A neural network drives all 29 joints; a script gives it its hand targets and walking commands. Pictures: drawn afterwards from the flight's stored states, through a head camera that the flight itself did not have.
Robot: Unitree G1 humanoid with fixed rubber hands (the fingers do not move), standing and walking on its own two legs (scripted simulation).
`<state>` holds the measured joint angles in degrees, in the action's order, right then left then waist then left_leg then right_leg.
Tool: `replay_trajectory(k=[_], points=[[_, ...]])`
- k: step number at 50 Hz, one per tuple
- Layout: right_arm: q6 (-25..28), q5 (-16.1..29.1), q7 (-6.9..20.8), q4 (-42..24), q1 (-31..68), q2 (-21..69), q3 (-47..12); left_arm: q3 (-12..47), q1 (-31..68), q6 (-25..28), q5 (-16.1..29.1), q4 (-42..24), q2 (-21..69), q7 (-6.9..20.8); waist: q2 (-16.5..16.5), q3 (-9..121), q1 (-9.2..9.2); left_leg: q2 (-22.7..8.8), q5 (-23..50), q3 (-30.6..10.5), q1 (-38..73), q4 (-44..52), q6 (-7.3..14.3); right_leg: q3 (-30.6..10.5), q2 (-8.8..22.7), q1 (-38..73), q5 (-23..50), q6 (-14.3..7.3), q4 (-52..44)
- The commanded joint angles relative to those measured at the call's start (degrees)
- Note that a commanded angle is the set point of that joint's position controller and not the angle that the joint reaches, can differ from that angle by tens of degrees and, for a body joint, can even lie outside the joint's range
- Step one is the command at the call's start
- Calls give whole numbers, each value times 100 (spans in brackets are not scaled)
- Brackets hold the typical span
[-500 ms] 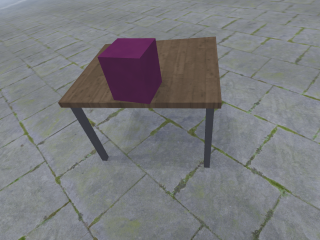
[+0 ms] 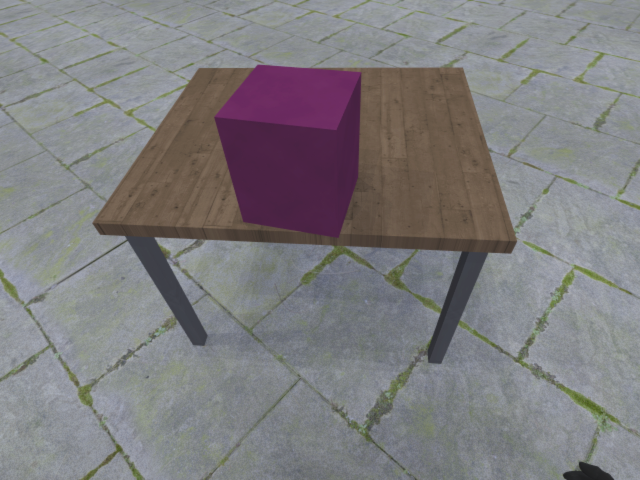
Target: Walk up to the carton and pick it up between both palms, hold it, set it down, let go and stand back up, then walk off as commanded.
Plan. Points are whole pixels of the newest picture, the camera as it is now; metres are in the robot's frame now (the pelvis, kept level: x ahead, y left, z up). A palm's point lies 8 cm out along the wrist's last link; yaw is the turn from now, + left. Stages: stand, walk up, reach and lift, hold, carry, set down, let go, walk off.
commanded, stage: walk up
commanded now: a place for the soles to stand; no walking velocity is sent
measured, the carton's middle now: (298, 152) +0.72 +0.06 +0.01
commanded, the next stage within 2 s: none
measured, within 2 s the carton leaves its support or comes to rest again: neither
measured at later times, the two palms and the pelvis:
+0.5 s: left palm (41, 458) +0.19 +0.37 -0.05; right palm (537, 404) +0.25 -0.27 -0.09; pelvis +0.15 +0.04 +0.01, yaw +2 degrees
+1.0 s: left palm (59, 387) +0.29 +0.40 -0.06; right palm (515, 380) +0.28 -0.25 -0.08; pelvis +0.22 +0.08 +0.01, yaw -3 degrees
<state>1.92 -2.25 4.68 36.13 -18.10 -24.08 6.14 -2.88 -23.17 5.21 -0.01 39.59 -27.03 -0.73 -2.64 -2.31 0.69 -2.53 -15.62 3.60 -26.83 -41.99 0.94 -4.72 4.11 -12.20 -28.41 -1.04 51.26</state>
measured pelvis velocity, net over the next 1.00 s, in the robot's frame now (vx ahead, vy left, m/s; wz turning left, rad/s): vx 0.22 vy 0.08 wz -0.05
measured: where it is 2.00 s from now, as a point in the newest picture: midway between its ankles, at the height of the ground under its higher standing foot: outside the picture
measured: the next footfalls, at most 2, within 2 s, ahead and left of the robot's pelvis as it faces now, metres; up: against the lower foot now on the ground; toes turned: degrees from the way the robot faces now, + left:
right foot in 0.48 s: +0.30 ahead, -0.03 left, +0.00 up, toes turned -2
left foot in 1.02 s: +0.28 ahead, +0.20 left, +0.00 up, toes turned +0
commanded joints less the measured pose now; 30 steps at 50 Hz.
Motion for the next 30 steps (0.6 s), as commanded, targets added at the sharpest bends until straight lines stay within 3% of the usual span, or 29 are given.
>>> replay_trajectory(k=[1, 2, 3, 4, 5, 6, 7, 8, 9, 10, 11, 12, 13, 14, 15, 16, 17, 19, 20, 21, 22, 23, 24, 25, 26, 27, 28, 29, 30], points=[[78, 236, -244, -228, -230, -1849, 626, -269, -269, 27, 29, 82, -1264, -217, -925, 95, 215, -2042, -1224, -3505, 1862, 2781, 748, 12, -257, -2542, 358, -198, 2403], [135, 212, -257, -266, -245, -1591, 548, -291, -332, 17, -7, 48, -1262, -181, -557, -80, 222, -1731, -183, -2640, 1832, 2639, 475, -53, -40, -2517, 745, -148, 2117], [217, 195, -295, -310, -434, -1357, 472, -302, -333, 27, 27, 77, -1134, -121, -126, -229, 221, -1508, 1344, -2234, 1951, 2343, 228, -40, -42, -2533, 911, -143, 1984], [252, 213, -338, -141, -622, -1230, 434, -306, -352, -19, 68, 174, -907, -88, -369, -360, 109, -1048, 2705, -1431, 1639, 2089, -115, -249, -34, -2304, 1252, -126, 1497], [271, 195, -311, -166, -601, -1193, 381, -332, -496, -50, 80, 250, -890, -83, -420, 45, 119, -907, 3241, -967, 1768, 1885, -273, -119, -1, -1989, 1195, -120, 1371], [261, 185, -306, -214, -577, -1149, 339, -269, -690, -40, 72, 175, -751, -41, -414, 200, 80, -860, 2956, -852, 1930, 1891, -99, 50, -142, -1999, 1324, -42, 1382], [225, 151, -272, -128, -693, -1105, 368, -261, -630, -91, 46, 215, -744, -72, -332, 201, 187, -818, 2673, -858, 2151, 1919, -9, 155, -164, -2217, 1386, 6, 1165], [216, 166, -258, -209, -495, -1009, 311, -283, -367, -91, 25, 147, -757, -73, -351, -115, 102, -688, 2422, -554, 1459, 2083, 198, 241, -202, -1970, 1449, 51, 913], [187, 137, -245, -307, -554, -1140, 356, -283, -339, -136, 24, 130, -858, -61, -415, -106, 241, -705, 1883, -661, 1713, 2156, 25, 255, -238, -2163, 1503, -25, 747], [158, 130, -239, -200, -462, -1047, 348, -297, -334, -155, 16, 167, -903, -92, -691, -229, 192, -464, 1412, -570, 1304, 2327, -93, 304, -347, -2027, 1700, -37, 605], [134, 43, -202, -292, -290, -1177, 344, -325, -166, -198, 25, 148, -837, -106, -779, -418, 183, -686, 386, -834, 1259, 2628, 49, 265, -251, -2100, 1661, 49, 471], [95, 63, -189, -269, -279, -1086, 380, -302, -135, -190, 19, 154, -855, -114, -577, -690, 214, -568, 278, -731, 1334, 2746, -10, 364, -336, -2426, 1777, 31, 240], [55, 65, -180, -290, -479, -1171, 364, -286, -93, -199, 40, 161, -881, -114, -674, -615, 316, -582, -193, -888, 1526, 2825, -16, 319, -344, -2522, 1801, 63, 121], [56, 13, -190, -241, -432, -1201, 385, -269, -23, -208, 53, 120, -782, -116, -371, -751, 260, -649, 49, -878, 1311, 2945, -178, 263, -323, -2490, 1822, 11, -50], [34, 0, -176, -257, -342, -1155, 336, -294, 26, -232, 45, 214, -869, -140, -532, -777, 249, -655, -142, -871, 1318, 2897, -113, 337, -318, -2480, 1802, 6, 3], [8, 40, -202, -278, -269, -1084, 349, -218, -65, -204, 34, 228, -732, -100, -148, -827, 184, -705, 363, -836, 1525, 2817, -75, 479, -392, -2429, 1665, 8, -353], [-17, -1, -197, -354, -274, -1129, 331, -175, 84, -189, 72, 171, -707, -128, -397, -865, 241, -695, 765, -767, 1587, 2650, -79, 559, -278, -2416, 1710, -20, -647], [-30, -40, -219, -413, -426, -1128, 338, -109, 117, -117, 16, -25, -557, -121, -272, -404, 365, -910, 1623, -833, 2270, 2127, 277, 901, -183, -2195, 1651, -92, -1182], [-22, -10, -233, -386, -451, -1225, 338, -172, 159, -99, -51, -24, -671, -113, -159, -203, 304, -1180, 2228, -1057, 2524, 1761, 389, 625, -26, -2063, 1536, -138, -1232], [-52, -15, -245, -347, -379, -1053, 306, -139, 141, -41, -49, -92, -705, -118, 22, 38, 347, -925, 2523, -779, 2900, 1440, 399, 942, -210, -2013, 1408, -121, -1605], [-59, -12, -281, -366, -263, -1096, 309, -158, 17, -19, -65, -53, -687, -126, -71, 147, 193, -1002, 2632, -694, 2327, 1027, 464, 897, -137, -1258, 1739, -204, -1769], [-62, 29, -323, -336, 74, -1164, 270, -242, -596, 8, -100, 49, -801, -173, 164, 362, -282, -820, 2919, -481, 2031, 166, 407, 854, -293, -342, 1938, -316, -2264], [-80, 69, -315, -409, -105, -918, 218, -389, -972, 85, -138, 176, -1069, -216, 623, 641, -436, -354, 2011, -338, 1376, -1058, 267, 270, -149, 601, 1761, -362, -2524], [-89, 28, -281, -372, -340, -678, 109, -510, -1247, 114, -146, 195, -1380, -262, 1270, 766, -483, 429, 11, -61, 300, -2124, 53, -2160, 1330, 1210, 1816, -802, -2853], [-192, 30, -305, -334, -566, -888, 179, -574, -974, 27, -79, 36, -1717, -278, 1276, 520, -249, 731, -1972, -629, -665, -2372, -47, -3914, 2054, 1187, 518, -1305, -3479], [-290, -22, -323, -156, -615, -1257, 245, -552, -604, 22, -56, -74, -1544, -309, 451, 158, -20, 343, -2187, -841, -785, -2565, 165, -4183, 2348, 513, -1385, -1651, -3701], [-262, 1, -291, -132, -310, -1355, 235, -429, -338, 29, -106, -203, -1309, -291, 293, -245, 8, 342, -1907, -810, -908, -2557, 165, -3430, 1865, 123, -1049, -1399, -3663], [-271, 22, -227, -139, -378, -1268, 197, -422, -278, 40, -132, -165, -1247, -249, 301, -266, 9, 143, -1545, -855, -743, -2398, 212, -2690, 1586, -64, -1365, -1073, -3788], [-276, 47, -171, -71, -430, -1140, 183, -339, -173, 64, -122, -132, -1087, -204, 513, -515, 42, 107, -939, -884, -696, -2147, 135, -2192, 1102, -261, -1117, -539, -3886]])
